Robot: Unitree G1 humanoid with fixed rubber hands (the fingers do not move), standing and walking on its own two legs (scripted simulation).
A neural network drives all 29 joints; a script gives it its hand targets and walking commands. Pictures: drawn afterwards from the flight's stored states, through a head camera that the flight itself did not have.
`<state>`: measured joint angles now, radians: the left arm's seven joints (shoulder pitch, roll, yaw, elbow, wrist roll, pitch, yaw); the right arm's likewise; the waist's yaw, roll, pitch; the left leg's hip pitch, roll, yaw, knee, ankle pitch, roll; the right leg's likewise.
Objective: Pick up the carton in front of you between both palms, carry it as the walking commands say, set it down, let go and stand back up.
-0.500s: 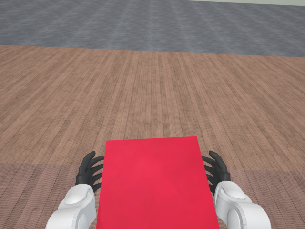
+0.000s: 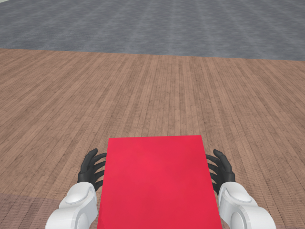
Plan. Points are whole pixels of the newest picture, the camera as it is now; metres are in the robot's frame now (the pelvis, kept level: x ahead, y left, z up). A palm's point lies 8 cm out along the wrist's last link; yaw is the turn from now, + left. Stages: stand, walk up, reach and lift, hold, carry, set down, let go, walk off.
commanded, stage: carry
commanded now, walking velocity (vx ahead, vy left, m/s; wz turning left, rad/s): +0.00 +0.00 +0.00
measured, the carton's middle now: (156, 197) +0.23 +0.00 +0.02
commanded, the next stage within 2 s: none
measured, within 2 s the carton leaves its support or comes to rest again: neither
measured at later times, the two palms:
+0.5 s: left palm (107, 103) +0.52 +0.16 +0.09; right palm (197, 107) +0.50 -0.14 +0.08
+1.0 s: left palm (113, 82) +0.66 +0.16 +0.09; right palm (190, 82) +0.66 -0.14 +0.09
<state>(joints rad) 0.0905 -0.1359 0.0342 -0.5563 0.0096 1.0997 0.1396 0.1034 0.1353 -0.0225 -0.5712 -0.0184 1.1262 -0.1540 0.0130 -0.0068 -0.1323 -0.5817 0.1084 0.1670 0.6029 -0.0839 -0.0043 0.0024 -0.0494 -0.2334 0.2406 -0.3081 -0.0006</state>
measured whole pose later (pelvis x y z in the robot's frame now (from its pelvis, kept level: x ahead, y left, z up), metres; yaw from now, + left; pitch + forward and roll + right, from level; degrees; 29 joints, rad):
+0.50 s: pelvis +0.25 +0.02 -0.01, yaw -2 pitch +2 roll +0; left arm -0.09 -0.13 0.09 -0.39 0.04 1.09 0.16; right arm -0.09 0.13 -0.09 -0.38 -0.02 1.11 -0.17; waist -0.01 0.01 -0.09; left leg -0.22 0.06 0.23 0.54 -0.34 0.02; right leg -0.35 -0.06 -0.15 0.54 -0.22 -0.02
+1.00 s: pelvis +0.31 +0.01 +0.00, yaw -1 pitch +6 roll +0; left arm -0.47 -0.15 0.29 -0.09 0.05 0.96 0.17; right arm -0.47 0.16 -0.28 -0.09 -0.04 0.97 -0.19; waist 0.01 -0.01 0.02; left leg -0.21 0.07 0.16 0.53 -0.31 -0.02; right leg -0.33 -0.05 -0.16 0.55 -0.23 -0.02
